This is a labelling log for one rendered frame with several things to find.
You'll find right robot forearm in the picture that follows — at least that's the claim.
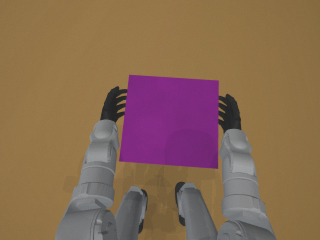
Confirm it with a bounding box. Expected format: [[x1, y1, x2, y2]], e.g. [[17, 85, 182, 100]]
[[219, 128, 277, 239]]

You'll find robot right hand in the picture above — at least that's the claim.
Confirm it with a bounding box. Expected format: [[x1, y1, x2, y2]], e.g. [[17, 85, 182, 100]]
[[218, 94, 242, 134]]

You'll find right robot foot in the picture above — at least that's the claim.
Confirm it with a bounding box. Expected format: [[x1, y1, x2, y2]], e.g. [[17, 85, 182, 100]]
[[175, 182, 186, 226]]

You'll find right robot upper arm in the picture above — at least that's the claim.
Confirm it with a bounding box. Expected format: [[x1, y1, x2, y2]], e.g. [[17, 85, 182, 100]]
[[217, 219, 277, 240]]

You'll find left robot upper arm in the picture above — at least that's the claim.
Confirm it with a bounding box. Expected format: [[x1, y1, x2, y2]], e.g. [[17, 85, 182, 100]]
[[55, 208, 118, 240]]

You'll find left robot forearm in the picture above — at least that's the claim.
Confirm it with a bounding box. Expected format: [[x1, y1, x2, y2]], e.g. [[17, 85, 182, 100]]
[[55, 119, 120, 240]]

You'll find left robot foot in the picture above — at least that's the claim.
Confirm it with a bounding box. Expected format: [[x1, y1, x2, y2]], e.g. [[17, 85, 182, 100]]
[[138, 189, 148, 234]]

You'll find robot left hand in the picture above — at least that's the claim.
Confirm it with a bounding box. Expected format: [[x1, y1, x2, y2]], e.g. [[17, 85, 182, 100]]
[[100, 86, 128, 123]]

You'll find robot foot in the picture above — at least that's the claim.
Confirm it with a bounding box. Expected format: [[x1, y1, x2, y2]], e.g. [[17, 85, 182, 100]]
[[175, 182, 186, 226], [138, 189, 148, 234]]

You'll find carton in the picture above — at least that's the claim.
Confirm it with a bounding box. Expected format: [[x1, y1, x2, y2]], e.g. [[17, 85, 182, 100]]
[[119, 75, 219, 169]]

